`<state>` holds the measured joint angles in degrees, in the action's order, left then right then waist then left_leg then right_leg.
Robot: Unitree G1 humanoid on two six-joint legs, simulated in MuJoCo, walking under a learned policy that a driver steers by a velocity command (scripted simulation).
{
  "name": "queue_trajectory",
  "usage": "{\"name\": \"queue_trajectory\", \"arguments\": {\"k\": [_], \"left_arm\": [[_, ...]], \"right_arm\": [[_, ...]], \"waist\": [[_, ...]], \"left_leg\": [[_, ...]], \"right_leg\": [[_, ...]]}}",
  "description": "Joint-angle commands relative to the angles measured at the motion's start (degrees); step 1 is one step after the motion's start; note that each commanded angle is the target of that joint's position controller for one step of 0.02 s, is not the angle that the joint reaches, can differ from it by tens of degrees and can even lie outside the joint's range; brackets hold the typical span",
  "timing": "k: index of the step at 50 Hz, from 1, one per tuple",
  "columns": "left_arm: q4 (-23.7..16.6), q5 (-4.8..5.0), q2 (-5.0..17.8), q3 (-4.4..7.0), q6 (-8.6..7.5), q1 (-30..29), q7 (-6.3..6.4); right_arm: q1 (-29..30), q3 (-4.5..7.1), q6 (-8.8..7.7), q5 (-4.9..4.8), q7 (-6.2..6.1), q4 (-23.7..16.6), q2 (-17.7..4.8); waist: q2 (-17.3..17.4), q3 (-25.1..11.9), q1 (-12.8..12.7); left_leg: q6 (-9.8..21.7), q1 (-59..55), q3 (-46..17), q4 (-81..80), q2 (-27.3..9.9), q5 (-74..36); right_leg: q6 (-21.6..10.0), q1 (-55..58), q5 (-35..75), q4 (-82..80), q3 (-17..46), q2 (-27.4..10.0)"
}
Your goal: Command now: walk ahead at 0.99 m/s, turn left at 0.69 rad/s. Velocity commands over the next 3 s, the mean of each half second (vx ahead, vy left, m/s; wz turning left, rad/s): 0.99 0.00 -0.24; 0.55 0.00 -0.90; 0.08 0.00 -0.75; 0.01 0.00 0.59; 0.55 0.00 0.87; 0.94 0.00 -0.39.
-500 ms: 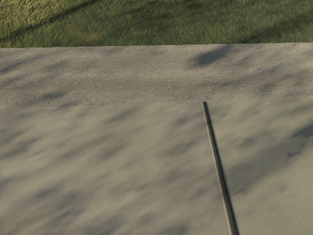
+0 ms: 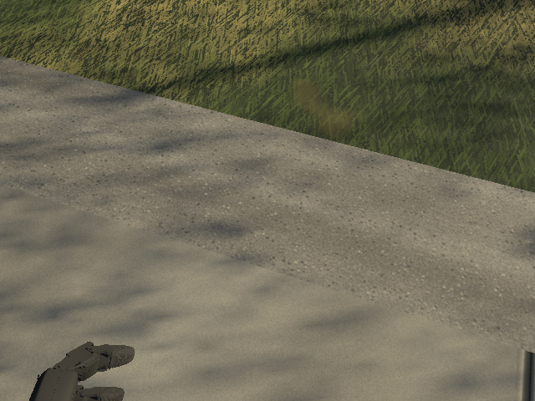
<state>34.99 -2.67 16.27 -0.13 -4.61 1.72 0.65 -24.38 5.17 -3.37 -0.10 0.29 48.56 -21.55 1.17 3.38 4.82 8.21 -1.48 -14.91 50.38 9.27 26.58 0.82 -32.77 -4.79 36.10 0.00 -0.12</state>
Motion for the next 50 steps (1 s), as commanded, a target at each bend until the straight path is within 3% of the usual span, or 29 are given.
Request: {"name": "queue_trajectory", "arguments": {"k": [1, 2, 3, 6, 8, 10, 12, 15, 17, 18, 19, 20, 21, 22, 23, 27, 30, 33, 35, 36, 37, 38, 39, 40, 41, 42, 43, 46, 50], "left_arm": [[2.37, -0.78, 11.94, 5.81, 0.19, 17.48, 0.07], [3.28, -0.14, 7.70, 4.91, 0.23, 15.29, -0.51], [5.13, -0.32, 6.15, 4.54, 0.18, 16.24, -0.83], [11.57, 0.72, 4.30, 3.44, -1.22, 22.20, -1.13], [12.64, 1.73, 5.57, 3.58, -1.84, 22.82, -1.16], [11.84, 1.50, 7.52, 4.29, -2.00, 20.84, -0.93], [11.55, 1.95, 10.82, 5.43, -2.17, 20.15, -1.53], [12.59, 2.85, 12.67, 5.87, -2.08, 23.05, -2.47], [13.70, 2.86, 13.70, 6.12, -1.73, 24.84, -2.45], [13.13, 2.97, 12.52, 5.88, -1.87, 23.41, -2.44], [11.36, 1.81, 4.15, 4.18, -2.02, 22.38, -1.88], [8.23, 4.90, 2.36, 3.60, -1.46, 27.47, -1.72], [9.17, 3.35, 5.20, 4.00, -0.21, 23.00, -1.34], [9.13, 2.44, 5.32, 4.11, 0.45, 19.20, -1.90], [9.66, 2.23, 4.67, 4.12, 1.06, 18.11, -2.48], [7.03, 1.05, 1.13, 3.59, 4.04, 12.21, -4.19], [2.79, 1.05, 0.22, 2.45, 4.06, 4.80, -5.36], [1.20, 0.64, -0.68, 1.05, 3.20, 1.37, -6.57], [3.68, -0.06, 1.76, 1.66, 3.14, 7.72, -6.50], [2.57, 5.08, 7.02, 4.40, 2.11, 12.51, -6.11], [5.19, 5.46, 12.17, 6.46, 2.35, 22.13, -5.33], [6.88, 5.30, 13.84, 7.46, 3.00, 25.22, -3.88], [5.18, 3.68, 18.19, 7.79, 3.47, 22.23, -2.13], [0.62, 0.01, 19.12, 7.46, 2.32, 19.87, -2.39], [-2.66, 1.16, 17.14, 7.93, 2.40, 15.54, -2.67], [-3.63, 2.93, 14.83, 7.42, 2.01, 11.32, -2.76], [-4.22, 4.25, 12.55, 6.78, 1.73, 8.10, -2.61], [-4.26, 3.57, 11.20, 6.71, 1.97, 5.49, -1.74], [-3.32, 4.50, 11.96, 7.52, 4.72, 5.50, 1.09]], "right_arm": [[1.65, -2.17, -1.49, 0.53, -0.01, -7.16, -1.58], [4.79, -2.01, -1.02, 1.58, 0.71, -6.71, -2.49], [8.90, -2.24, -0.76, 2.45, 1.38, -7.61, -2.22], [14.44, -3.91, -0.13, 3.72, 2.57, -11.59, 1.67], [19.02, -4.81, -0.04, 4.68, 2.82, -14.49, 1.44], [24.88, -6.05, -0.77, 4.20, 3.75, -17.38, 1.09], [27.26, -6.83, -1.16, 2.67, 4.83, -17.40, 1.86], [25.64, -5.44, -1.11, 2.20, 3.48, -15.97, -1.23], [13.12, -3.58, -1.52, 3.21, 1.56, -11.74, -3.75], [3.70, -2.19, -1.87, 4.08, 0.26, -10.02, -6.47], [-6.78, -0.96, -2.15, 5.19, -0.89, -8.69, -10.86], [-2.76, -0.40, -1.28, 4.69, -1.10, -9.84, -13.22], [4.09, -0.95, -1.08, 3.69, -1.07, -10.22, -7.70], [7.53, -1.88, -1.48, 3.09, -0.78, -10.39, -3.07], [8.52, -2.21, -1.84, 3.24, -0.44, -9.50, -1.16], [4.51, -3.10, -3.70, 1.03, -0.18, -4.46, 3.01], [5.76, -3.12, -4.39, 1.08, -0.39, -3.18, 3.16], [6.96, -2.73, -4.75, 0.50, -1.19, -3.10, 0.14], [5.69, -1.57, -4.58, -0.20, -1.94, -2.98, -4.36], [9.77, 1.19, -3.40, -2.07, -3.46, -6.40, -13.36], [12.92, 1.37, -2.43, -1.81, -3.86, -7.57, -12.63], [10.72, 0.03, -2.24, -1.59, -3.24, -7.32, -6.84], [8.15, -2.48, -2.94, 2.06, -2.09, -9.57, 1.47], [-1.22, -3.14, -3.89, 0.33, -1.39, -12.06, -0.72], [3.63, -2.27, -4.36, -0.11, -1.27, -12.59, -6.22], [7.38, -1.92, -4.14, -0.46, -1.41, -14.06, -6.30], [7.96, -1.77, -3.42, 0.39, -1.98, -13.36, -5.87], [8.90, -1.11, -1.29, 1.14, -2.73, -13.90, -5.34], [15.30, -2.40, -0.64, 1.13, -2.89, -16.20, 0.23]], "waist": [[-16.52, -18.39, -8.48], [-7.81, -12.22, -7.89], [-2.82, -8.68, -8.09], [-5.73, -2.61, -5.55], [-5.34, 0.57, -4.00], [-4.03, 2.32, -3.67], [-4.41, 2.14, -4.11], [-3.76, -0.06, -3.82], [-1.62, -9.00, 1.92], [-1.10, -14.00, 6.84], [10.44, -20.23, 8.01], [18.19, -24.23, 2.59], [8.86, -13.26, 0.34], [4.48, -7.34, -0.34], [2.73, -4.46, -1.80], [3.86, -0.35, -4.67], [3.46, 2.09, -6.20], [0.07, 3.95, -7.30], [1.95, -1.05, -9.97], [7.16, -6.73, -13.49], [5.54, -11.98, -18.51], [-2.48, -11.75, -17.48], [-20.55, -11.50, -11.99], [-16.27, -29.62, -8.64], [-4.19, -30.53, -10.57], [1.65, -20.20, -7.36], [6.94, -15.09, -4.45], [4.22, -7.72, -1.45], [0.16, -11.97, -2.54]], "left_leg": [[-0.49, 40.07, 5.22, 32.59, -4.96, -7.68], [-1.21, 38.66, 6.53, 30.25, -7.04, -12.01], [-1.57, 37.95, 7.21, 27.89, -8.03, -11.81], [-2.68, 40.75, 5.76, 21.70, -9.89, -7.64], [-4.66, 45.25, 8.57, 14.72, -13.49, -8.46], [-6.63, 39.59, 10.95, 0.96, -14.71, -15.77], [-7.39, 22.89, 15.63, -9.58, -11.52, -21.67], [-6.68, 15.73, 16.55, -14.64, -9.44, -23.90], [-5.60, 0.73, 17.61, -17.65, -6.56, -18.27], [-4.75, -12.14, 12.25, -17.21, -13.08, -12.70], [-4.90, -20.56, -6.35, -20.91, -29.39, 8.34], [-1.13, -19.01, -35.14, -37.17, -38.18, 20.91], [-0.19, -11.27, -28.61, -38.19, -34.70, 23.01], [-0.40, -4.85, -17.27, -36.48, -31.61, 11.47], [-1.07, -0.13, -9.00, -36.79, -28.77, -0.07], [-3.70, 3.26, 9.54, -38.79, -24.79, -25.69], [-4.44, 5.54, 20.64, -40.66, -22.33, -41.03], [-6.67, 11.18, 29.64, -37.48, -19.28, -60.04], [-7.92, 9.02, 29.62, -26.19, -19.75, -74.54], [-9.08, 7.51, 26.21, -19.04, -20.89, -81.90], [-9.86, 9.10, 25.13, -6.48, -20.55, -78.71], [-11.90, 18.69, 24.94, 10.34, -14.93, -39.87], [-13.81, 34.48, 23.03, 34.91, -5.54, 9.92], [-14.18, 44.41, 8.12, 47.29, -3.72, 11.11], [-12.29, 42.90, 4.05, 43.17, -6.20, 5.76], [-11.65, 44.99, 4.89, 37.69, -7.50, 3.28], [-12.10, 43.31, 4.99, 33.62, -9.74, 1.67], [-14.31, 36.54, 5.65, 22.06, -11.11, 0.04], [-15.47, 29.16, 8.70, 0.71, -6.38, -12.48]], "right_leg": [[-9.58, 47.57, -44.03, -22.86, 48.83, -21.50], [-10.75, 39.12, -36.82, -21.58, 39.26, -18.95], [-10.90, 33.52, -28.16, -21.51, 32.84, -16.33], [-12.39, 26.49, -16.92, -23.00, 24.92, -12.60], [-13.83, 24.48, -13.85, -26.25, 23.67, -12.54], [-13.25, 17.43, -11.01, -30.34, 18.32, -10.19], [-12.02, 8.12, -4.21, -34.36, 13.46, -8.02], [-10.71, 15.47, 12.62, -29.10, 12.44, -9.68], [-8.56, 18.12, 27.81, -6.92, 8.61, -5.88], [-7.43, 8.53, 19.42, 9.36, 7.88, -2.68], [-7.25, -0.81, -21.02, 30.70, 6.52, 1.03], [-7.29, -10.38, -21.62, 42.69, 6.08, 3.52], [-7.29, -14.78, -14.80, 44.55, 5.15, -1.25], [-6.92, -14.79, -10.76, 41.77, 4.18, -3.21], [-6.13, -12.69, -9.42, 39.86, 4.23, -4.63], [-5.10, -14.13, -7.75, 36.64, 2.93, -7.27], [-5.26, -13.86, 0.31, 28.48, -0.85, -6.15], [-5.94, 0.89, 9.32, 7.07, -9.61, -0.95], [-7.33, 13.02, 10.49, 2.22, -12.60, 4.81], [-7.54, 20.12, 8.66, 3.54, -8.12, 5.10], [-9.54, 30.54, 11.63, 0.76, -4.70, 5.04], [-11.07, 41.93, 20.19, -4.80, -0.03, 2.59], [-15.24, 51.29, 50.92, -0.49, 12.58, -5.20], [-29.11, 64.05, 44.28, -5.33, 38.57, -18.76], [-28.45, 58.43, 29.47, -11.22, 40.59, -17.32], [-26.55, 48.47, 20.86, -14.32, 37.51, -13.88], [-24.32, 39.45, 18.42, -16.02, 35.03, -11.55], [-21.63, 20.58, 31.46, -16.97, 26.47, -6.60], [-15.11, 13.39, 34.19, -12.01, 20.25, 1.50]]}}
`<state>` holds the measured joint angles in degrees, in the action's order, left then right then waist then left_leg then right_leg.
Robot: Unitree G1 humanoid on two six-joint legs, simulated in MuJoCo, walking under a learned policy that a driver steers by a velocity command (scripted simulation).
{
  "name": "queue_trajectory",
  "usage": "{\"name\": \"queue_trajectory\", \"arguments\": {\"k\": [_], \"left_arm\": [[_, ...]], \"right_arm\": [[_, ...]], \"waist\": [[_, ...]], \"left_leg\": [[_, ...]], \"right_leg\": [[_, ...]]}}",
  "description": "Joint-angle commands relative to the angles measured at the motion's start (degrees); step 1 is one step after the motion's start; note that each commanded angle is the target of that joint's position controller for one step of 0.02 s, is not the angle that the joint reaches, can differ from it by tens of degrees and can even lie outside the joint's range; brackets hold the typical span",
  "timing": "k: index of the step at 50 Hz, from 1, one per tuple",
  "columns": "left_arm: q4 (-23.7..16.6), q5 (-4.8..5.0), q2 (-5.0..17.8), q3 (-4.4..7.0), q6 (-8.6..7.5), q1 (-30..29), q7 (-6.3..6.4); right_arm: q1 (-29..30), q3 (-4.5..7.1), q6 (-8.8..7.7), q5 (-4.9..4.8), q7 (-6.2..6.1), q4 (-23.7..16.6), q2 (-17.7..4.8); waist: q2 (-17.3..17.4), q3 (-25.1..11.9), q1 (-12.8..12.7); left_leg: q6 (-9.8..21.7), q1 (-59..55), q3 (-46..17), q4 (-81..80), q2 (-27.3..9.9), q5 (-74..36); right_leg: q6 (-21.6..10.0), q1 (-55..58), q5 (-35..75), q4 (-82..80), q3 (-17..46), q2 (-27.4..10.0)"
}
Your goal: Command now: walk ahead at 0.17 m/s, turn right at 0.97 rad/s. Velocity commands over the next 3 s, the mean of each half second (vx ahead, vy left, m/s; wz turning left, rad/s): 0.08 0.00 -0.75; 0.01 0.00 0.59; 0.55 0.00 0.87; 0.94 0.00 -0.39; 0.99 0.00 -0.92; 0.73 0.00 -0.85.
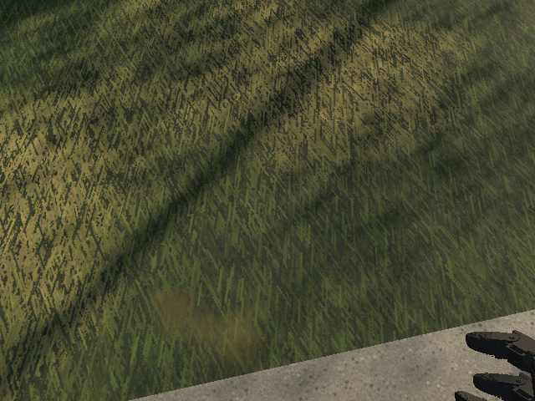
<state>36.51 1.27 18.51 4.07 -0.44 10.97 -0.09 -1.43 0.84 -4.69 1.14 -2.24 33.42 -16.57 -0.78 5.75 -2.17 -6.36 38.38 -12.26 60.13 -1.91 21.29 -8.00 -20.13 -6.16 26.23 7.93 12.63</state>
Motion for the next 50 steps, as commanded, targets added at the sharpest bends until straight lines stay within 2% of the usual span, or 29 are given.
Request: {"name": "queue_trajectory", "arguments": {"k": [1, 5, 7, 8, 9, 10, 11, 12, 13, 15, 17, 23, 25, 26, 27, 28, 29, 31, 32, 34, 39, 42, 44, 45, 46, 47, 48, 49, 50], "left_arm": [[-5.00, 0.93, 9.81, 3.48, 1.48, -4.06, 2.44], [-5.53, 0.71, 7.67, 3.10, 3.09, -3.51, 3.16], [-6.42, 0.29, 6.01, 2.75, 2.90, -4.55, 3.01], [-6.65, 0.40, 4.75, 2.41, 2.78, -4.66, 2.71], [-6.12, -0.20, 0.10, 1.09, 2.68, 0.48, 2.20], [-7.03, 0.05, 1.47, 1.13, 2.53, 5.43, 1.83], [-7.03, 0.33, 7.16, 2.43, 2.09, 7.22, 0.93], [-5.34, 0.86, 10.95, 3.52, 2.50, 4.35, 0.90], [-4.73, 0.82, 11.06, 3.87, 3.37, 2.98, 1.25], [-5.12, 0.06, 7.73, 2.67, 4.23, 2.62, 1.75], [-5.47, -0.24, 4.10, 1.33, 3.69, 1.87, 1.80], [-3.29, -1.61, 1.11, -0.50, 2.73, 1.87, 0.81], [-0.82, -1.86, 0.54, -0.24, 2.78, 5.80, 0.26], [-1.06, -2.12, 3.13, 0.35, 2.77, 6.22, 0.41], [-1.73, -3.03, 7.42, 1.22, 3.00, 8.60, 1.01], [-0.50, -4.44, 12.25, 2.92, 3.09, 5.75, 0.95], [-2.34, -4.97, 9.60, 2.29, 2.02, 2.70, 1.25], [-3.67, -3.75, 4.06, 0.69, 0.55, -4.92, 2.28], [-3.91, -2.72, 2.55, 0.32, 0.19, -7.23, 2.63], [-3.50, -2.23, 1.44, 0.05, 0.30, -6.84, 3.25], [-1.76, -2.02, 5.40, 2.10, 1.57, -2.56, 3.52], [-0.99, -0.83, 7.51, 3.24, 1.21, -2.56, 2.52], [-0.45, 0.46, 7.00, 3.43, 0.72, -3.84, 1.82], [1.01, 0.41, 5.37, 3.27, 0.39, -1.05, 1.27], [0.09, -1.25, 3.30, 2.84, 0.08, -0.86, 1.03], [-5.26, -3.05, 0.26, 1.38, -0.38, -7.10, 1.36], [-4.74, -2.71, 3.74, 2.26, -0.39, -11.05, 1.59], [-4.71, -1.61, 3.76, 2.31, -0.45, -11.76, 1.82], [-3.40, -1.68, 3.72, 2.52, -0.42, -10.08, 2.39]], "right_arm": [[-6.32, 1.99, 0.87, -0.38, -0.14, -1.21, -4.70], [-1.38, 2.76, 1.17, -1.06, 0.57, -2.30, -5.60], [-2.60, 3.88, 0.70, -1.18, 0.77, -1.61, -7.08], [-4.54, 4.29, 0.30, -1.06, 0.80, -0.79, -7.29], [-5.40, 4.50, 0.50, -0.20, 0.40, -1.10, -8.77], [-6.24, 4.39, 1.55, 2.01, 0.06, -2.40, -9.44], [-6.24, 5.37, 2.16, 1.56, -0.05, -1.90, -10.31], [-4.02, 4.61, 2.49, 1.08, -0.36, -3.31, -6.43], [-2.25, 4.09, 3.31, 0.70, -0.73, -3.73, -4.89], [-0.10, 3.94, 4.31, 0.26, -1.07, -3.66, -5.90], [-2.08, 4.24, 4.77, 0.75, -1.02, -2.40, -6.46], [-5.56, 4.22, 5.39, -1.44, 1.17, 1.00, -6.24], [-7.17, 3.77, 5.47, -2.55, 1.81, 2.25, -5.58], [-9.65, 3.88, 5.09, -2.70, 2.10, 2.99, -5.97], [-9.34, 3.23, 4.50, -1.72, 2.74, 2.02, -3.48], [-5.91, 3.96, 3.76, -2.88, 2.32, -1.01, -4.70], [-4.84, 5.59, 3.92, -2.65, 1.66, -0.39, -9.57], [-11.28, 6.45, 5.92, -2.88, 0.53, 3.05, -8.48], [-13.37, 6.61, 6.93, -2.52, 0.15, 3.61, -8.03], [-12.60, 6.10, 7.76, -2.57, 0.13, 2.48, -6.04], [-6.60, 3.89, 7.68, -2.44, 3.25, -2.78, -2.10], [-8.60, 4.81, 7.95, -2.65, 4.20, -3.51, -4.68], [-11.79, 5.64, 8.53, -2.65, 3.98, -2.81, -5.29], [-14.92, 6.69, 8.56, -2.35, 3.11, -1.82, -7.15], [-18.99, 8.94, 8.27, -2.37, 1.90, -2.00, -14.26], [-18.82, 9.65, 6.94, -0.23, 2.07, -3.58, -20.24], [-18.77, 8.52, 5.50, 0.22, 2.83, -3.84, -15.70], [-16.78, 7.77, 4.69, -0.21, 2.58, -3.26, -14.39], [-13.10, 7.54, 4.69, -1.60, 1.96, -3.53, -13.06]], "waist": [[0.37, -15.86, 3.97], [-5.72, -14.65, 2.01], [-7.68, -12.93, 3.13], [-6.05, -12.90, 4.13], [2.83, -16.38, 1.66], [12.41, -18.74, -1.21], [17.75, -20.68, -1.80], [11.81, -16.35, 0.56], [7.74, -13.32, 0.64], [6.02, -9.52, 0.27], [6.56, -10.45, 1.11], [11.61, -12.80, 2.94], [10.98, -10.70, 0.52], [9.48, -10.24, 0.65], [-1.40, -11.38, 0.17], [-16.41, -9.03, 0.12], [-11.28, -6.76, -0.86], [-8.99, -6.09, 2.97], [-9.05, -5.68, 3.69], [-7.08, -5.52, 3.48], [-7.74, -8.70, -0.53], [-8.60, -9.34, 0.33], [-7.00, -9.51, 2.91], [-2.61, -10.49, 3.94], [10.87, -11.22, 5.04], [24.34, -14.51, 5.06], [12.52, -17.52, 8.61], [9.94, -14.57, 6.79], [5.17, -12.23, 4.41]], "left_leg": [[-0.75, -12.77, 6.16, -13.05, 6.09, -11.29], [-0.25, -17.37, 3.30, -25.49, 7.75, -17.03], [0.86, -20.30, 1.13, -32.69, 6.13, -18.94], [2.70, -25.90, 1.22, -38.79, 3.42, -25.28], [8.26, -36.61, -7.19, -38.16, -8.58, -32.24], [17.80, -42.29, -21.26, -37.81, -20.11, -41.95], [23.80, -40.55, -30.05, -40.20, -25.26, -30.48], [21.72, -36.32, -22.21, -40.56, -19.64, -20.30], [18.40, -31.84, -14.24, -40.84, -15.02, -13.32], [16.72, -23.10, -5.88, -42.38, -10.38, -15.43], [17.09, -22.29, -0.41, -42.83, -7.98, -19.50], [19.12, -23.54, -2.24, -43.06, -9.55, -12.12], [15.77, -17.00, -1.76, -42.10, -7.00, -4.12], [12.24, -11.35, -1.27, -40.60, -5.29, -0.93], [7.79, -4.74, 2.91, -28.72, -0.31, 6.74], [5.60, -1.83, 11.46, -18.37, 3.99, 10.87], [3.96, -3.69, 9.26, -5.93, 1.99, 10.31], [2.44, -1.22, 8.66, 7.55, 2.39, 6.26], [1.45, 0.36, 8.50, 11.15, 1.77, 3.65], [0.29, 1.43, 10.19, 10.69, 0.32, -0.54], [1.00, -4.79, 14.52, -9.04, -2.57, -0.06], [3.66, -10.87, 17.66, -16.54, -1.13, 0.11], [6.35, -18.06, 19.35, -25.92, 0.81, -6.23], [8.59, -25.47, 17.42, -31.57, 2.39, -13.19], [13.78, -37.59, 1.83, -35.64, -6.28, -36.55], [27.64, -42.11, -23.39, -37.96, -19.24, -45.37], [28.60, -42.56, -20.18, -39.72, -19.48, -38.62], [25.54, -39.15, -15.52, -39.91, -16.66, -33.06], [21.97, -36.18, -11.52, -39.74, -13.06, -27.81]], "right_leg": [[-4.18, 0.44, 31.98, -1.16, 12.11, -10.05], [-0.23, 0.71, 13.30, 1.03, 18.26, -9.34], [0.76, 2.09, 5.17, 4.87, 22.22, -9.61], [2.44, 0.39, -3.91, 10.39, 20.80, -7.56], [5.13, -6.35, -25.96, 23.63, 14.20, -3.45], [8.04, -14.74, -37.24, 32.90, 6.93, 0.30], [10.76, -18.51, -32.49, 43.65, 3.27, -5.98], [11.93, -19.36, -26.60, 47.44, 1.77, -8.94], [12.69, -19.28, -21.86, 49.74, 0.73, -10.24], [13.29, -15.86, -17.73, 50.02, -3.40, -11.24], [12.79, -12.02, -17.33, 43.44, -6.27, -11.17], [10.13, 1.81, -18.74, 15.36, -6.66, -11.84], [7.59, 12.71, -8.35, -0.90, -8.59, -10.05], [5.56, 18.96, -7.17, -1.67, -6.27, -12.46], [1.62, 23.69, -5.03, -4.54, 5.63, -24.66], [-6.24, 10.53, -4.35, -8.87, 13.94, -35.45], [-8.10, 7.03, -1.89, -10.15, 12.28, -34.46], [-4.34, 7.35, 4.47, -9.18, 3.88, -29.97], [-3.53, 8.26, 7.29, -8.56, 1.11, -29.54], [-2.98, 9.85, 8.78, -8.10, -3.64, -28.24], [-3.45, 15.87, 12.23, -4.97, -8.06, -30.80], [-2.51, 15.04, 15.68, -2.29, -9.36, -32.92], [1.05, 12.44, 13.59, 3.32, -12.72, -32.36], [4.48, 8.60, 8.97, 10.47, -16.08, -29.41], [10.02, -5.94, -6.84, 27.57, -20.37, -23.14], [13.73, -23.40, -34.37, 41.80, -13.21, -12.61], [12.95, -25.01, -33.84, 48.39, -4.33, -13.57], [11.37, -24.97, -28.74, 48.23, -2.89, -13.88], [10.89, -24.66, -23.06, 45.04, -2.27, -14.97]]}}
Over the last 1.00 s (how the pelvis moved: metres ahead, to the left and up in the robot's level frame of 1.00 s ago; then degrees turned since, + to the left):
0.82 -0.07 0.03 -39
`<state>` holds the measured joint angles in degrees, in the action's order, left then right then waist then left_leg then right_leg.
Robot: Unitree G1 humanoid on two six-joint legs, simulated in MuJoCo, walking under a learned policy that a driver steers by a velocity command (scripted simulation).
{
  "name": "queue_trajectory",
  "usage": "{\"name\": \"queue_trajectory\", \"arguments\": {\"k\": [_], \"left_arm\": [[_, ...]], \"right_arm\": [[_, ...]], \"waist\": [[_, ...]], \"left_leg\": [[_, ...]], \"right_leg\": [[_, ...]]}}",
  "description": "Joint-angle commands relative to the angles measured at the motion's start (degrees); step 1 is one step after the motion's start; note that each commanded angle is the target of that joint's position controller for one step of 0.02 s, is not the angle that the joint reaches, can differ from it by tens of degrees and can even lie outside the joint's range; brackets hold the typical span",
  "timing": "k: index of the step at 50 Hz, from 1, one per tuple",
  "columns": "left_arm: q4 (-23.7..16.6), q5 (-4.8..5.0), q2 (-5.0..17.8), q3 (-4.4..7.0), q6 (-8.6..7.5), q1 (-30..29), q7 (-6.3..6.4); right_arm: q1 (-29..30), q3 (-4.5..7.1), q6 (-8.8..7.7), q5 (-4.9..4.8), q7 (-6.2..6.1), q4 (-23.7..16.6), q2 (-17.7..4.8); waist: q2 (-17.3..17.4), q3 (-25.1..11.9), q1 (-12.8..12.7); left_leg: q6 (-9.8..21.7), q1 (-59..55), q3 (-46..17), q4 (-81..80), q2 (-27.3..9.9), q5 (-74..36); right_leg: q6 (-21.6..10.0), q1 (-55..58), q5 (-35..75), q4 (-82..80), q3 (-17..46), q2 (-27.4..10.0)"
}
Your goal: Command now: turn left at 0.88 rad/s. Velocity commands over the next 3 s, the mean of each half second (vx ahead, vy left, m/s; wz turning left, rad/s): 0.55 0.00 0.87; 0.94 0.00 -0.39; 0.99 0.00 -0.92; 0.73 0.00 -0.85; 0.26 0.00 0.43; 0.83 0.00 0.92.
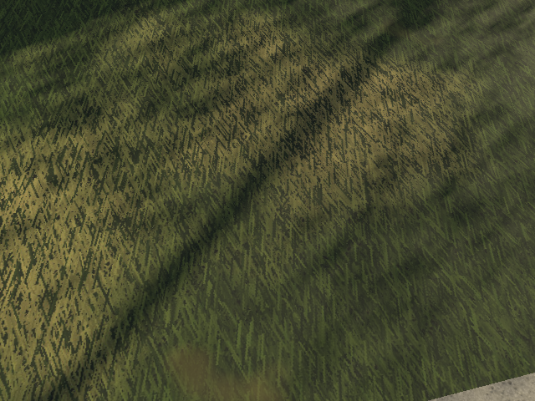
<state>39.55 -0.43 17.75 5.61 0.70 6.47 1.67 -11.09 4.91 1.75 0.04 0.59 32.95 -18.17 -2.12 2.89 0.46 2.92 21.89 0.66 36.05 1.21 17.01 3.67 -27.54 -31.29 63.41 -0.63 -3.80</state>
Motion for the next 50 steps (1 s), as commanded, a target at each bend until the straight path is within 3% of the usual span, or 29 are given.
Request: {"name": "queue_trajectory", "arguments": {"k": [1, 3, 5, 12, 13, 15, 17, 18, 19, 20, 21, 22, 24, 27, 30, 31, 33, 35, 36, 37, 38, 39, 40, 41, 42, 43, 45, 47, 50], "left_arm": [[-6.05, -0.48, 5.51, 1.34, -1.40, -4.50, 1.16], [-4.66, -0.28, 5.31, 1.48, -2.16, -1.22, -0.21], [-4.67, 0.63, 5.03, 1.32, -3.27, -2.45, -1.28], [-5.34, 1.64, 3.71, 0.48, -7.24, -7.83, -2.71], [-3.67, -3.01, 3.42, -0.76, -3.74, -5.41, -3.68], [-5.02, -1.42, 3.76, -0.89, -2.21, -5.18, -3.58], [-3.23, 0.05, 5.45, -0.32, -2.86, 3.42, -2.43], [-1.30, -0.54, 8.64, 0.55, -3.65, 11.63, -1.47], [-0.54, -2.44, 13.36, 1.30, -4.58, 18.84, -0.55], [-1.51, -3.95, 17.74, 2.02, -4.83, 14.43, -0.74], [-2.45, -3.39, 13.64, 1.39, -4.82, 9.84, -1.24], [-2.40, -2.53, 9.71, 0.19, -4.84, 8.61, -1.68], [-0.97, -1.87, 7.01, -0.99, -5.44, 10.14, -1.68], [2.84, -1.35, 6.87, -1.04, -6.66, 16.45, -2.32], [4.63, -0.37, 5.75, -1.28, -6.51, 18.12, -2.71], [5.02, -0.52, 5.44, -1.33, -6.38, 18.70, -2.79], [6.31, -0.83, 7.52, -0.75, -6.13, 20.38, -2.66], [7.61, -0.49, 9.87, -0.11, -5.69, 20.88, -2.60], [8.08, -0.30, 10.26, -0.10, -5.72, 20.71, -2.62], [8.26, 0.20, 10.67, -0.06, -5.89, 19.36, -2.67], [7.53, 0.67, 10.43, -0.17, -6.44, 17.49, -2.88], [4.93, 1.09, 3.12, -1.86, -6.87, 18.08, -2.88], [2.33, 1.95, 2.58, -1.93, -6.47, 16.87, -2.83], [2.54, 1.17, 4.68, -1.30, -5.41, 13.45, -2.70], [2.85, 0.35, 4.08, -1.49, -4.92, 12.13, -3.28], [3.73, 0.08, 3.10, -1.59, -4.30, 12.24, -3.88], [4.05, -1.09, 1.19, -1.85, -2.46, 12.06, -4.85], [2.30, -1.26, -0.21, -2.29, -1.29, 8.02, -5.71], [-0.95, -0.94, -0.17, -2.92, -1.09, 0.83, -6.68]], "right_arm": [[0.41, 2.84, -1.14, -1.61, -1.48, -3.81, -9.91], [-0.21, 2.19, -0.97, -1.79, -2.19, -4.09, -8.59], [-1.15, 2.21, -1.65, -1.56, -2.34, -4.18, -9.55], [-3.39, 2.07, -2.77, -2.20, -2.62, -3.19, -10.43], [-4.05, 2.95, -1.27, 2.39, 0.00, -2.06, -13.25], [-1.33, 2.44, -0.48, 1.43, 2.00, -3.20, -11.21], [4.05, 1.97, -0.72, 0.98, 2.07, -4.71, -9.83], [5.95, 1.21, -1.36, 0.96, 1.56, -5.52, -7.12], [4.94, -0.63, -2.59, 0.94, 0.82, -5.94, -0.79], [3.23, -1.22, -2.99, 0.02, 0.42, -7.91, -0.74], [3.15, -0.80, -2.84, 1.22, 0.25, -6.47, -4.04], [3.20, -0.32, -2.86, 2.18, 1.10, -5.08, -5.72], [2.06, -0.28, -2.83, 2.91, 3.01, -3.10, -5.69], [5.19, -1.03, -2.84, 2.95, 3.75, -3.28, -4.68], [11.47, -2.17, -3.31, 3.24, 4.18, -4.53, -4.35], [14.33, -2.91, -3.70, 2.80, 4.45, -5.10, -2.99], [17.24, -3.75, -4.26, 1.97, 4.84, -5.82, -1.59], [15.17, -3.51, -4.62, 1.98, 4.07, -5.20, -2.45], [11.07, -2.82, -4.88, 1.92, 3.13, -3.91, -3.84], [1.29, -1.80, -5.24, 2.16, 1.88, -0.61, -5.49], [-9.54, -0.48, -5.67, 3.12, 0.43, 2.34, -8.32], [-19.14, 1.04, -6.07, 4.88, -0.77, 3.06, -14.04], [-18.97, 1.17, -5.66, 4.27, -0.87, 2.89, -15.72], [-11.94, 0.26, -5.36, 3.97, -1.07, 3.13, -11.39], [-9.00, -0.69, -5.53, 3.42, -0.94, 3.31, -7.19], [-7.22, -1.24, -5.71, 3.25, -0.81, 3.92, -4.94], [-7.02, -1.90, -6.49, 2.18, -1.02, 5.77, -2.75], [-8.49, -2.10, -7.50, 1.26, -0.61, 7.85, -1.62], [-8.02, -2.35, -8.71, 1.36, -0.36, 9.81, -0.28]], "waist": [[6.43, -7.82, 0.00], [7.82, -10.61, -0.81], [9.96, -8.22, -0.13], [11.85, -3.33, 1.53], [13.89, -4.45, 2.87], [12.24, -2.18, 1.35], [8.83, -2.40, -4.91], [3.57, -3.74, -9.08], [-9.75, -8.69, -11.09], [-12.80, -7.66, -6.39], [-4.77, -4.47, -4.15], [-1.92, -3.45, -3.20], [-3.79, -2.71, -2.71], [-4.91, 0.70, -3.92], [-4.81, 2.52, -4.15], [-5.35, 3.04, -5.25], [-6.88, 3.29, -6.15], [-7.42, 2.48, -4.29], [-6.80, 0.02, -1.80], [-4.12, -5.19, 3.67], [-2.02, -11.97, 9.47], [10.52, -22.04, 11.97], [16.55, -24.90, 10.49], [11.14, -13.59, 7.25], [7.78, -7.58, 5.44], [7.54, -4.31, 3.42], [10.29, -0.20, 0.88], [9.64, 2.27, 0.00], [7.94, 5.58, -1.47]], "left_leg": [[10.55, -16.49, -22.24, -15.71, -14.35, -21.64], [10.03, -13.24, -22.92, -20.18, -10.79, 6.23], [10.40, -12.07, -26.90, -23.88, -10.89, 18.34], [10.09, -7.62, -29.54, -21.12, -8.26, 14.57], [8.98, -6.36, -27.94, -20.44, -4.66, 17.43], [8.41, 0.91, -30.21, -19.57, -3.53, 17.22], [6.28, 11.41, -31.15, -14.57, -2.39, 18.34], [3.46, 20.42, -26.76, -6.12, 0.84, 20.23], [1.76, 22.65, -15.30, 15.17, 7.35, 20.34], [1.38, 31.71, -12.18, 25.80, 7.62, 13.45], [1.45, 32.05, -11.76, 31.59, 2.19, 6.68], [1.19, 30.61, -10.97, 32.15, 1.49, 2.96], [-0.32, 25.95, -9.97, 30.42, 0.24, -2.08], [-1.44, 26.66, -10.82, 26.69, 1.73, -5.64], [-3.14, 24.66, -2.23, 15.14, -2.62, -9.06], [-3.56, 20.06, -0.49, 10.04, -2.55, -9.66], [-3.19, 11.51, 1.72, 3.25, -1.55, -7.96], [-1.92, 3.04, 2.77, -1.48, 0.44, -4.17], [-1.10, -4.47, 2.92, -3.31, 2.03, -3.32], [-0.15, -17.40, 2.97, -5.92, 3.31, -4.92], [0.92, -34.46, -0.66, -4.52, -1.25, -3.40], [3.12, -49.52, -22.64, -9.36, -19.83, 23.92], [4.37, -44.51, -45.35, -22.13, -27.77, 39.70], [4.12, -36.01, -39.67, -21.92, -25.50, 34.55], [3.95, -29.53, -30.09, -21.62, -22.97, 24.51], [3.24, -24.61, -22.81, -23.16, -20.27, 15.63], [2.28, -18.80, -13.44, -25.97, -17.66, 7.02], [1.95, -18.76, -6.51, -27.71, -16.92, -2.62], [1.01, -16.16, 4.83, -30.17, -14.18, -16.31]], "right_leg": [[-0.73, -16.16, 6.46, 4.27, 6.52, 1.14], [-0.78, -11.09, 14.12, 0.02, 5.59, 2.44], [-0.49, -11.25, 16.03, -7.56, 5.40, 3.97], [0.65, -3.94, 17.75, -26.69, 6.40, 7.02], [1.03, -1.19, 14.74, -24.70, 2.13, 7.29], [0.76, 6.12, 13.54, -28.16, 2.15, 7.56], [-1.10, 22.66, 16.59, -35.12, 3.37, 6.37], [-2.51, 35.28, 13.61, -38.10, 5.44, 2.13], [-4.39, 40.51, -3.89, -44.57, 21.14, -12.68], [-8.28, 36.03, -22.32, -55.13, 47.98, -21.38], [-9.99, 31.48, -21.77, -54.02, 46.53, -21.53], [-9.38, 28.84, -16.65, -51.92, 37.39, -17.44], [-8.30, 25.26, -6.83, -52.63, 23.82, -10.86], [-11.27, 24.45, -0.73, -54.99, 19.40, -8.33], [-13.47, 24.15, 8.20, -57.52, 16.05, -6.95], [-13.33, 21.55, 12.25, -57.84, 14.29, -5.89], [-13.50, 19.04, 21.32, -58.15, 12.98, -6.49], [-13.64, 18.76, 33.28, -55.04, 12.70, -7.80], [-13.20, 18.48, 45.86, -49.82, 11.86, -7.86], [-12.31, 16.24, 56.52, -37.96, 8.73, -5.66], [-11.29, 5.70, 50.63, -22.76, 7.13, -2.46], [-10.10, -8.81, 18.69, -0.92, 4.57, 3.06], [-10.89, -15.50, 4.90, 9.38, 6.27, 6.04], [-10.98, -19.42, 10.31, 13.41, 6.51, 2.67], [-10.69, -19.28, 14.01, 11.59, 5.53, 0.02], [-9.85, -17.41, 15.65, 9.61, 5.15, -1.40], [-8.36, -16.42, 16.59, 8.68, 4.51, -3.26], [-8.04, -20.19, 19.46, 9.24, 3.65, -3.55], [-8.14, -21.12, 27.44, 3.76, 1.49, -3.15]]}}
Over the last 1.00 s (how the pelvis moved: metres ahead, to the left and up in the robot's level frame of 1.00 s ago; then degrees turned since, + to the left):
0.11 0.11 0.00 1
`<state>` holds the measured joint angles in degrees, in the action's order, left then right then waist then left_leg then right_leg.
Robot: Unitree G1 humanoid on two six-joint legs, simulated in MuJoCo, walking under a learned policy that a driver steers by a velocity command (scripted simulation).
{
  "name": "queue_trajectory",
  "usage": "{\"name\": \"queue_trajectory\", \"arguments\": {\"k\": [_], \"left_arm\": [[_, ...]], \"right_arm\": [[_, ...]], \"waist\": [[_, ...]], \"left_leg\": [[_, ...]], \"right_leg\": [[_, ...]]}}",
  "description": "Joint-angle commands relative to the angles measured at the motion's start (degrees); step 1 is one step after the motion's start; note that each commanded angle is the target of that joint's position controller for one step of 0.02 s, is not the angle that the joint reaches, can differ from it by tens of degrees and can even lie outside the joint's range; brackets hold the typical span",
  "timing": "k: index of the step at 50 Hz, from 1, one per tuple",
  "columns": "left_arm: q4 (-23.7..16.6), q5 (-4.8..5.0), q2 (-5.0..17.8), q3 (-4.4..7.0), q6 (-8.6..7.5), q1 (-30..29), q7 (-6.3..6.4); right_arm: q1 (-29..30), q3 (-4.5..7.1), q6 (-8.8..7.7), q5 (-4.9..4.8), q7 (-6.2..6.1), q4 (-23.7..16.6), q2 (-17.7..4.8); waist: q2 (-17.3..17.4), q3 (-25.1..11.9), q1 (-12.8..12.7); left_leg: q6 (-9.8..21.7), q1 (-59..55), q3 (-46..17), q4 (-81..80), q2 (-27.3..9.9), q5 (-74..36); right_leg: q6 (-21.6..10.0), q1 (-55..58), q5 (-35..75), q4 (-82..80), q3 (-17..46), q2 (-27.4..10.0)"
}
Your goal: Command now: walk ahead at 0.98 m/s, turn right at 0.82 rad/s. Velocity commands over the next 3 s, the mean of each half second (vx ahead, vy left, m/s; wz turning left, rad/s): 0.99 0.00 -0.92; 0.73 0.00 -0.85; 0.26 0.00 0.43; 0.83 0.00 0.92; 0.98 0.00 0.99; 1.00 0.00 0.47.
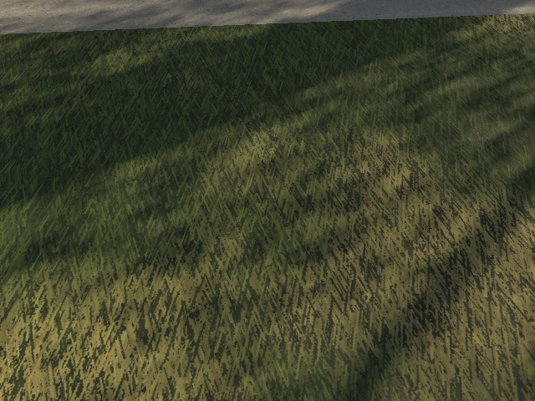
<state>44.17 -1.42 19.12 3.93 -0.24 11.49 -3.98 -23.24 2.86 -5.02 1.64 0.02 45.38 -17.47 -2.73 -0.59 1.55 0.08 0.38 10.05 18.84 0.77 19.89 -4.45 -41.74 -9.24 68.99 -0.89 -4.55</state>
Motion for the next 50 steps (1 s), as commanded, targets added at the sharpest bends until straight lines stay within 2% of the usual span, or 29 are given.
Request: {"name": "queue_trajectory", "arguments": {"k": [1, 3, 5, 7, 8, 9, 10, 11, 12, 13, 15, 18, 21, 24, 27, 29, 30, 31, 32, 33, 34, 36, 39, 41, 42, 43, 46, 48, 50], "left_arm": [[-6.83, 0.15, -1.37, -1.55, -0.21, -6.39, -1.36], [-8.38, 0.05, -1.13, -2.26, -0.43, -10.81, -2.20], [-9.26, 0.26, -1.23, -2.73, -0.53, -12.69, -2.39], [-7.13, 0.64, 1.66, -1.99, -0.35, -5.84, -1.52], [-4.80, 0.75, 4.04, -1.02, -0.35, 3.13, -0.89], [-1.19, 0.58, 7.02, 0.56, -0.41, 15.38, 0.01], [1.60, 0.64, 9.73, 2.36, -0.29, 21.51, 1.60], [1.15, 1.39, 13.93, 3.40, 0.39, 15.90, 2.75], [-2.15, -0.11, 18.66, 4.29, 0.88, 12.63, 2.67], [-2.97, 0.21, 15.65, 4.27, 0.84, 12.50, 3.01], [-1.50, 0.31, 10.89, 3.10, -0.46, 9.11, 3.79], [-1.77, 1.09, 7.86, 1.60, -2.94, 6.67, 3.99], [-1.57, 1.08, 8.07, 1.83, -4.29, 8.11, 3.61], [-0.74, 1.60, 9.04, 2.56, -4.42, 10.57, 3.05], [-0.08, 1.87, 10.14, 3.07, -4.26, 11.71, 3.35], [-0.32, 1.30, 12.59, 3.57, -4.18, 10.26, 3.67], [-0.75, 0.90, 14.36, 3.85, -4.30, 7.27, 3.43], [-1.66, 0.47, 10.93, 2.91, -5.06, 4.71, 3.27], [-3.88, 0.82, -0.22, 0.12, -5.46, 5.61, 3.64], [-6.62, 2.89, 0.88, -0.93, -4.91, 11.74, 3.64], [-4.34, 0.92, 5.53, -0.38, -3.59, 6.71, 3.87], [-4.45, -0.23, 6.00, 0.08, -2.12, 1.48, 2.30], [-7.20, -0.70, 1.83, -0.80, 0.32, -1.04, 1.29], [-10.33, -1.03, 0.57, -1.49, 0.47, -4.73, 0.87], [-10.96, 5.98, 0.32, -1.20, -0.58, -2.85, 1.79], [-11.27, 5.69, 0.94, -1.77, -1.31, -4.99, 1.63], [-11.66, 2.10, 1.39, -1.34, -2.51, -7.30, 0.01], [-11.05, 1.32, 4.11, -0.17, -2.53, -4.02, -0.44], [-8.67, 0.88, 7.04, 1.60, -2.28, 4.57, 0.48]], "right_arm": [[4.50, -0.20, -2.21, -0.13, 0.00, -2.11, -1.55], [3.76, 0.10, -2.28, -0.14, -0.51, -0.81, -3.06], [1.48, 0.53, -2.23, -0.21, -1.02, 0.28, -6.18], [1.16, 1.56, -0.94, 0.11, -1.89, 0.18, -10.33], [3.35, 2.13, 0.19, 0.57, -2.23, -0.56, -12.25], [6.10, 2.43, 1.18, 0.87, -2.26, -1.79, -13.13], [6.41, 2.28, 1.55, 1.17, -1.37, -1.68, -11.64], [6.96, -0.28, 0.80, 2.01, -0.26, -3.81, -2.14], [3.73, -0.46, -0.51, 0.25, -0.16, -10.43, -4.04], [8.44, -0.55, -1.88, 0.95, -0.29, -10.63, -7.00], [10.97, -1.10, -2.05, 1.53, -0.44, -10.09, -6.63], [9.08, -1.78, 1.59, 3.22, -0.21, -9.43, -4.79], [20.90, -2.88, 2.12, 2.15, 0.60, -14.52, -2.73], [25.71, -3.48, 1.70, 0.47, 1.29, -15.93, -1.58], [26.50, -2.92, 1.39, -0.06, 0.92, -16.64, -3.59], [17.47, -1.07, 1.16, -0.25, -0.14, -14.05, -7.93], [6.85, 0.25, 0.93, -0.57, -1.01, -11.62, -10.40], [-6.12, 1.88, 0.72, 0.20, -2.32, -8.84, -13.75], [-12.21, 2.60, 0.42, 2.61, -3.05, -7.32, -16.68], [-3.44, 3.28, 0.74, 2.69, -2.20, -8.75, -18.09], [4.78, 2.29, 1.12, 2.00, -1.80, -10.60, -10.87], [6.94, 0.90, 1.25, 1.93, -1.28, -8.74, -5.50], [2.73, -0.15, -0.52, -0.01, -0.37, -3.44, -2.59], [2.90, -0.20, -1.38, -1.03, 0.23, -2.28, -2.95], [13.23, 1.31, -1.49, -2.99, -1.15, -5.82, -5.88], [15.87, 1.46, -1.57, -3.12, -1.88, -6.72, -7.11], [11.19, 2.88, -1.98, -3.12, -2.88, -5.37, -11.64], [10.19, 3.60, -1.87, -4.21, -2.87, -5.19, -13.86], [9.63, 3.12, -1.00, -4.69, -2.56, -5.02, -12.71]], "waist": [[8.20, 9.74, -3.17], [5.15, 10.87, -2.84], [5.16, 9.16, -3.12], [8.11, 2.88, -7.43], [9.37, -2.22, -12.40], [9.13, -7.97, -17.88], [3.54, -9.50, -18.64], [-10.71, -3.81, -11.46], [-12.79, -15.89, -7.17], [-0.94, -12.45, -8.73], [8.19, 0.63, -3.09], [9.14, 4.03, 1.66], [6.38, 8.20, -1.10], [2.85, 5.51, -4.70], [0.88, 3.05, -5.41], [0.56, -3.43, -0.89], [0.69, -8.44, 5.97], [2.55, -14.23, 12.01], [18.02, -18.18, 10.23], [28.52, -22.06, 2.60], [14.57, -11.70, 2.68], [3.95, -1.77, 1.59], [7.05, 2.91, -1.05], [8.77, 2.93, -1.87], [13.06, 4.66, -4.03], [11.39, 4.75, -3.76], [7.08, 0.90, -3.00], [8.03, -1.65, -5.30], [6.09, -6.04, -10.37]], "left_leg": [[3.51, 6.03, -1.56, -13.77, -13.14, -22.97], [2.40, 6.15, 3.85, -15.43, -11.59, -31.86], [1.37, 3.22, 6.17, -11.74, -12.26, -57.15], [0.56, -3.65, 6.16, 0.36, -13.71, -81.52], [0.92, -3.38, 5.38, 12.20, -14.88, -86.84], [1.98, 1.24, 3.66, 28.01, -15.44, -83.82], [1.55, 12.09, 3.50, 49.11, -10.30, -51.47], [0.17, 31.50, 1.56, 71.67, -0.26, 6.27], [-0.85, 47.33, -11.13, 80.39, 2.37, 8.61], [-0.22, 50.44, -15.60, 75.57, -1.29, 3.20], [-0.85, 45.38, -15.27, 63.90, -5.55, -0.41], [-3.85, 36.52, -14.51, 53.16, -8.63, 2.16], [-5.26, 33.06, -11.12, 36.21, -8.39, -8.62], [-3.70, 26.53, -9.62, 21.73, -4.74, -24.53], [-2.02, 21.56, -10.62, 13.82, -2.20, -24.99], [-1.04, 9.79, -11.28, 12.52, 1.04, -16.75], [-0.58, -1.50, -10.96, 12.59, 0.44, -12.36], [0.58, -15.63, -15.64, 14.45, -5.63, -1.84], [1.96, -27.20, -35.61, 9.15, -22.00, 17.66], [6.59, -25.21, -65.31, -4.49, -29.09, 27.63], [6.80, -15.19, -56.44, -5.96, -24.83, 33.43], [5.83, -2.62, -35.72, -4.37, -19.92, 8.05], [4.81, 2.77, -17.85, -1.84, -17.83, -35.69], [4.33, 4.63, -10.69, -2.95, -16.21, -49.63], [4.78, 6.18, -8.20, -4.66, -13.39, -44.30], [5.21, 9.35, -5.64, -6.15, -12.50, -42.95], [4.06, 10.78, -1.50, -3.69, -10.85, -47.54], [4.03, 7.38, -1.62, 2.71, -12.11, -57.07], [2.82, 8.30, -1.53, 18.07, -11.26, -56.16]], "right_leg": [[-0.52, -5.58, 7.56, -6.26, 0.39, -2.22], [-2.27, 0.05, 10.99, -16.77, -4.94, -0.46], [-4.68, 8.50, 11.97, -23.30, -9.81, 3.79], [-6.45, 16.62, 6.81, -24.23, -11.83, 8.48], [-7.67, 25.84, 3.13, -23.88, -10.68, 10.13], [-9.56, 39.34, -0.04, -26.19, -7.40, 10.84], [-11.16, 51.87, -2.88, -30.94, -2.32, 9.91], [-12.90, 54.23, 1.37, -30.30, 13.18, 1.26], [-23.94, 67.48, -8.44, -43.84, 42.07, -7.93], [-21.82, 63.51, -17.05, -52.84, 47.20, -9.45], [-17.73, 44.45, -11.12, -56.06, 39.39, -5.84], [-16.46, 27.68, -2.23, -57.19, 27.97, 0.54], [-15.04, 18.91, 4.11, -59.93, 23.58, 4.65], [-10.93, 22.56, 16.36, -58.36, 21.88, 6.39], [-8.36, 30.70, 26.06, -54.24, 23.81, 4.35], [-5.48, 34.91, 40.24, -42.38, 24.40, 4.51], [-4.28, 32.17, 41.23, -29.86, 23.51, 5.57], [-3.43, 24.02, 32.53, -13.44, 20.77, 7.99], [-3.25, 8.56, -20.02, 5.67, 14.94, 13.56], [-2.96, -0.87, -18.98, 13.57, 10.58, 12.88], [-2.99, -2.61, -11.00, 13.33, 8.87, 7.38], [-1.38, -0.12, -6.47, 8.35, 6.35, 3.29], [0.62, 0.23, -9.38, 4.40, 4.49, 0.77], [1.14, 0.72, -5.75, -2.43, 2.55, 1.94], [2.50, 0.84, -3.59, -8.70, 3.72, 0.34], [3.33, 4.93, 0.69, -16.23, 1.93, 0.97], [3.05, 20.92, 13.76, -31.71, -2.34, 5.97], [0.43, 26.52, 12.04, -33.87, -2.36, 8.54], [-3.52, 38.84, 17.60, -39.76, 0.03, 8.73]]}}
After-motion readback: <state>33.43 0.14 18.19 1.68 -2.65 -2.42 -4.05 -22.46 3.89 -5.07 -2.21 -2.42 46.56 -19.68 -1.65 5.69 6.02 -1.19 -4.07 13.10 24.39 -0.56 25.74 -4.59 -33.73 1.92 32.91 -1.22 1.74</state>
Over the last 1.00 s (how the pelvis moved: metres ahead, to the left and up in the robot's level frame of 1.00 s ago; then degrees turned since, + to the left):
0.45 0.18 0.01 10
